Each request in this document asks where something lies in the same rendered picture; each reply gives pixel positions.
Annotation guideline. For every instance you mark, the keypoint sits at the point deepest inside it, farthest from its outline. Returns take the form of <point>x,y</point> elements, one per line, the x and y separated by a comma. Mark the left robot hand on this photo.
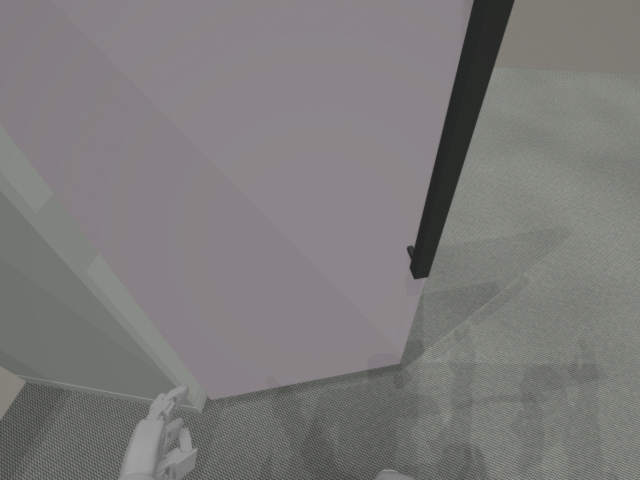
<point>151,439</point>

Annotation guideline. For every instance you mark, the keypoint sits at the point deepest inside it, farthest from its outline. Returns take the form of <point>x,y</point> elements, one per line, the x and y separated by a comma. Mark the handle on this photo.
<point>485,31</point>

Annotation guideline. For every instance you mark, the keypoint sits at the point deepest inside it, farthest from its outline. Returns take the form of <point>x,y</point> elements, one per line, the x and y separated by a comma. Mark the fridge door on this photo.
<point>252,171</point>

